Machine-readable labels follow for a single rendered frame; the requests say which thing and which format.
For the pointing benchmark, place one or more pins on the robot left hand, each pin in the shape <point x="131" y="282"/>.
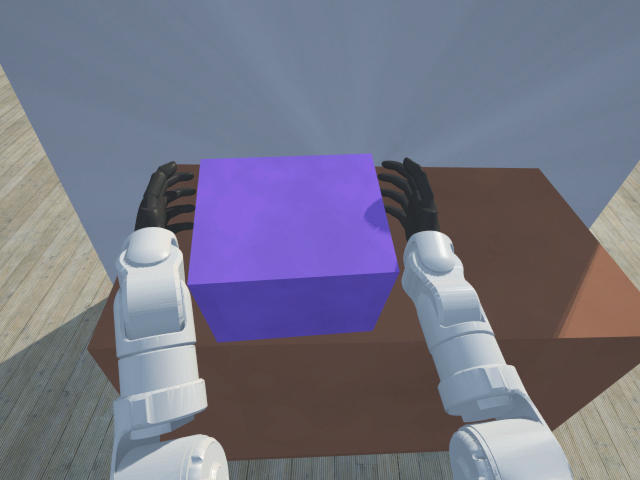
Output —
<point x="152" y="211"/>

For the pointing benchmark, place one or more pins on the robot right hand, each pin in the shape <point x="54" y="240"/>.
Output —
<point x="419" y="211"/>

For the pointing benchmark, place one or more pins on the right robot upper arm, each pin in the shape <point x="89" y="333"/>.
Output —
<point x="518" y="448"/>

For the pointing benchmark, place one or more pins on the left robot upper arm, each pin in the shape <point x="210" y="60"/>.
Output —
<point x="196" y="457"/>

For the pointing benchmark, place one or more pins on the carton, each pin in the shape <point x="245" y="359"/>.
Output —
<point x="290" y="246"/>

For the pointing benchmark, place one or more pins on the robot right forearm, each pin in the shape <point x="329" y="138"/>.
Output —
<point x="476" y="383"/>

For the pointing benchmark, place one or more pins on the robot left forearm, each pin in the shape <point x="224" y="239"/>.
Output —
<point x="160" y="389"/>

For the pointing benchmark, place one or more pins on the pedestal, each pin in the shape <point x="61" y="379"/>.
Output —
<point x="562" y="311"/>

